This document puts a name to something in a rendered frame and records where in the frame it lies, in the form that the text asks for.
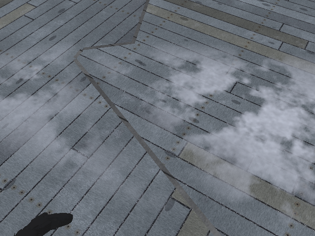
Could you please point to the left robot hand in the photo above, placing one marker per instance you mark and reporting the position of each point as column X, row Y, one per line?
column 45, row 222

